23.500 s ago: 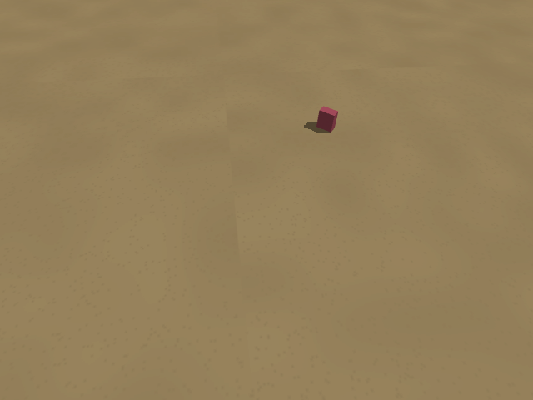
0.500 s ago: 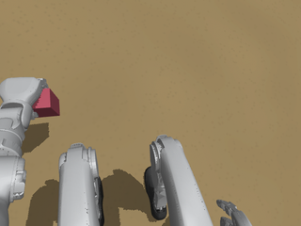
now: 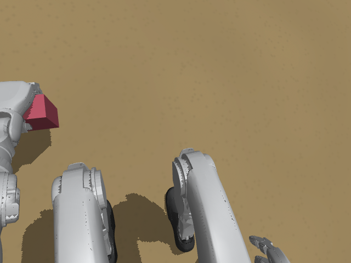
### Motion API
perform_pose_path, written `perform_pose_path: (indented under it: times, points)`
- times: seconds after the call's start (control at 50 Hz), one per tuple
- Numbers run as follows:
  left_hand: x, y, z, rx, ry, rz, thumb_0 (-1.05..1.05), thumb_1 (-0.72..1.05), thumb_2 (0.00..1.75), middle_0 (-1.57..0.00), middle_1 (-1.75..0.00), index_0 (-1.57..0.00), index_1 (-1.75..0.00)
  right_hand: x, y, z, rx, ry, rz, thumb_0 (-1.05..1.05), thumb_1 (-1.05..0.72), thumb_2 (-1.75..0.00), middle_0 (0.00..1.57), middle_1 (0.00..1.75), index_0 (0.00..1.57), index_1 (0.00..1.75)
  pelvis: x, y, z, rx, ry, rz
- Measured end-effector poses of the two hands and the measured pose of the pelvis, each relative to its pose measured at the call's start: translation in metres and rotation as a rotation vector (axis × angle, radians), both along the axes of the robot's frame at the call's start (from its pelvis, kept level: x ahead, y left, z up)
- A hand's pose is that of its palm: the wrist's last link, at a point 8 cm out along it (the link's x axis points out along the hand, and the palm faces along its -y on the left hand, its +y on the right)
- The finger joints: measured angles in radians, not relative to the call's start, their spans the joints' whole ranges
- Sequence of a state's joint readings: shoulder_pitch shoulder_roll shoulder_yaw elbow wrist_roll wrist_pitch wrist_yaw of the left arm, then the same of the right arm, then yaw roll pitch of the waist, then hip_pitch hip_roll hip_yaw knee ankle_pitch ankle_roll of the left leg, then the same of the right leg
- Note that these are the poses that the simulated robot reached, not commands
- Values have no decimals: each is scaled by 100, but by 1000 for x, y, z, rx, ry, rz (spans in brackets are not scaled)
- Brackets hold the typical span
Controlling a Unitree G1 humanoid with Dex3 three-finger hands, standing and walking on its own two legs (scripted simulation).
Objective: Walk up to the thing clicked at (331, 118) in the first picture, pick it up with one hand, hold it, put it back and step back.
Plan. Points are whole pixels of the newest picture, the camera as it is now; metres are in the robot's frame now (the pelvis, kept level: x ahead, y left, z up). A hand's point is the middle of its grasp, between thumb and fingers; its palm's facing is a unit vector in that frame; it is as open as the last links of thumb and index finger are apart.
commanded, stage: lower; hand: left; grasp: from above
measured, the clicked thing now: (30, 114) +0.46 +0.28 -0.23
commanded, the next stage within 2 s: rest in 0.32 s
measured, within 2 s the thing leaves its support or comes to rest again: rests again in 0.68 s
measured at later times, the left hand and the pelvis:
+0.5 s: hand (32, 118) +0.45 +0.28 -0.24, palm faces -0.48 -0.05 -0.88, open 8.9 cm; pelvis +0.00 +0.00 -0.04, yaw -2 degrees
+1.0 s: hand (31, 118) +0.46 +0.29 -0.26, palm faces -0.49 -0.06 -0.87, open 8.9 cm; pelvis +0.00 +0.00 -0.06, yaw -4 degrees
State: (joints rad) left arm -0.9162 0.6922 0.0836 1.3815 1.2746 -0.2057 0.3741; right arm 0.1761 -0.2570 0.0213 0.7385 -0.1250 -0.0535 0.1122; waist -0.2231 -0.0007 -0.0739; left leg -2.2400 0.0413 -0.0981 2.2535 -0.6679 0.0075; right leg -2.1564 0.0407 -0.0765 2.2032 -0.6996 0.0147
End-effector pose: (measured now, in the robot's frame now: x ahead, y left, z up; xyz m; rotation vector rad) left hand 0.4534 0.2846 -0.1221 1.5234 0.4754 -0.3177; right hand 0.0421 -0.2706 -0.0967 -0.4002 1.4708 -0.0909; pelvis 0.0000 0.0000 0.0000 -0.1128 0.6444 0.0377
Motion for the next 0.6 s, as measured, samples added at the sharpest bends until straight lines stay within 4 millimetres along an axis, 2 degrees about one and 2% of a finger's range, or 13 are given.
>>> perform_pose_path:
  times: [0.12, 0.4, 0.6]
  points:
    - [2, 1, -10, 2, 19, 5, -1, 9, 58, -79, -50, -79, -50, 2, -2, -6, 0, 8, 17, 0, -91, -90, 20, 30, 21, 30, 0, -1, -7, -2, -6, -4]
    - [1, -1, -51, -21, 5, -10, -1, 8, 58, -81, -48, -81, -48, 4, -5, -28, -11, 26, 49, 0, -91, -90, 20, 30, 20, 30, 1, -2, -33, -12, -30, -16]
    - [4, 1, -69, -15, 0, 9, -1, 8, 58, -81, -48, -81, -48, 10, -2, -41, -6, 13, 67, 0, -90, -90, 20, 30, 20, 30, 1, 0, -46, -23, -42, -26]
